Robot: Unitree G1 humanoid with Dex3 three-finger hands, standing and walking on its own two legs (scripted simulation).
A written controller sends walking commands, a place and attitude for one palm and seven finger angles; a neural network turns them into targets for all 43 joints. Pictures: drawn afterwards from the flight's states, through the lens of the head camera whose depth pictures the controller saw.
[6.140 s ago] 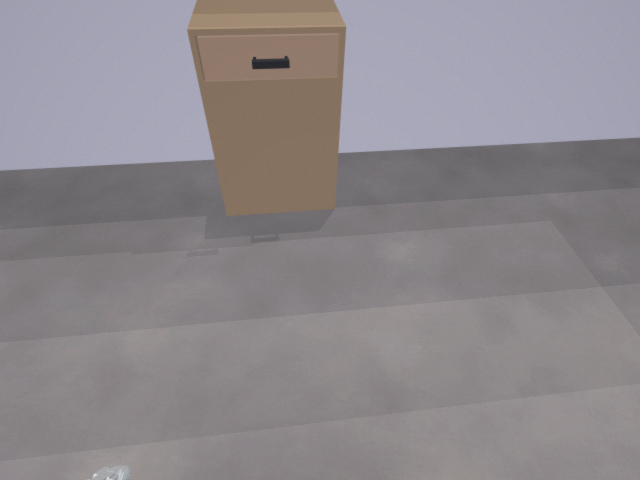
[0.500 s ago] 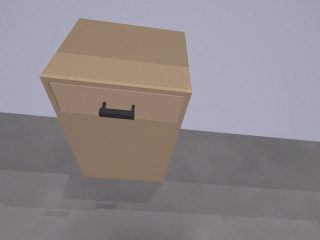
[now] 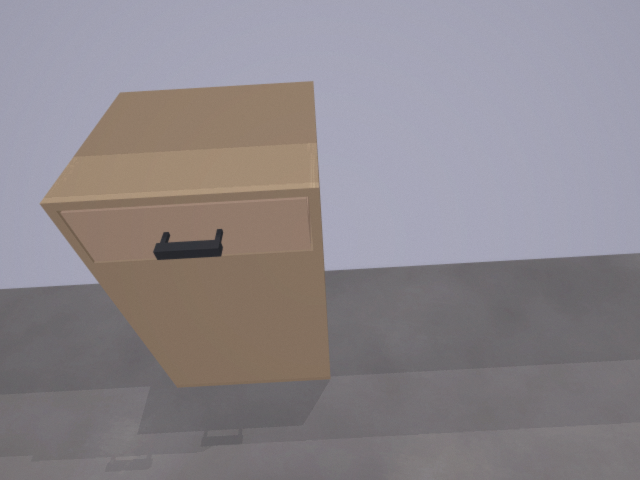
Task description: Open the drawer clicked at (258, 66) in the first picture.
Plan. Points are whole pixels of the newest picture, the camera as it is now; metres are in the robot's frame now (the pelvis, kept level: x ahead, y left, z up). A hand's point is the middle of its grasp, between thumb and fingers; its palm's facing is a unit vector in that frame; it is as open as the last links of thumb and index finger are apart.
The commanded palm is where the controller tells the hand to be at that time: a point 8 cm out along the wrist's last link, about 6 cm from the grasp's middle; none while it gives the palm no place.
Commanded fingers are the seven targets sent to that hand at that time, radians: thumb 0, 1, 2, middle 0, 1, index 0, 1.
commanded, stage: come to a stop and stand still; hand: left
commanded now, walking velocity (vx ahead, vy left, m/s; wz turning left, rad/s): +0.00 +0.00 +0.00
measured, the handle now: (190, 242) +0.55 +0.27 -0.06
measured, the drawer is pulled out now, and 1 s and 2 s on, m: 0.00 0.00 0.00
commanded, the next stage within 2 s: look again from close up in 1.08 s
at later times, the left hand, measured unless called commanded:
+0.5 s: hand out of the picture -0.02 +0.13 -0.17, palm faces +0.08 -0.99 -0.15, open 7.4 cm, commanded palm none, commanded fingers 0.00 0.90 0.90 -0.20 -0.30 -0.20 -0.30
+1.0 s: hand out of the picture +0.05 +0.19 -0.17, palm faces +0.03 -0.98 -0.21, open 7.4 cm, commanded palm none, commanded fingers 0.00 0.90 0.90 -0.20 -0.30 -0.20 -0.30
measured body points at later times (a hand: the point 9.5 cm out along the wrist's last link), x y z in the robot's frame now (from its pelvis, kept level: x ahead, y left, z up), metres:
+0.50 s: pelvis +0.03 -0.01 +0.00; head +0.04 -0.02 +0.45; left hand -0.02 +0.18 -0.16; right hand +0.03 -0.24 -0.16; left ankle +0.01 +0.16 -0.74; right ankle -0.04 -0.09 -0.74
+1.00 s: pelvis +0.04 +0.02 +0.00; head +0.05 +0.01 +0.45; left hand +0.05 +0.24 -0.15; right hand +0.02 -0.20 -0.16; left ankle +0.01 +0.16 -0.74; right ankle -0.04 -0.09 -0.74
